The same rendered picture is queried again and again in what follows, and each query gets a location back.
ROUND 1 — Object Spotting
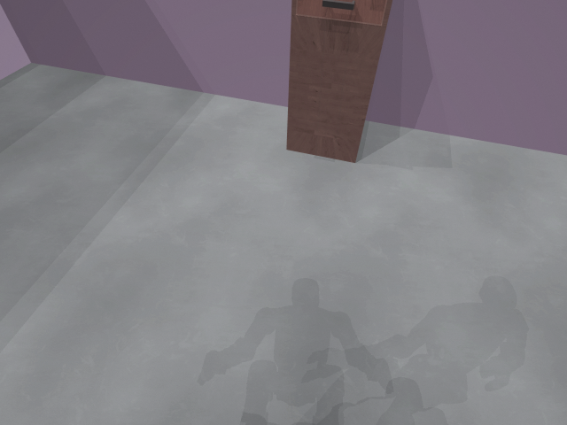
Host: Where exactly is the cabinet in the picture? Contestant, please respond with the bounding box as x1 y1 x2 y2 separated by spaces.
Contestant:
286 0 392 163

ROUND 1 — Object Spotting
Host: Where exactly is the drawer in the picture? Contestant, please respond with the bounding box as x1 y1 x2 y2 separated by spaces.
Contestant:
297 0 387 25

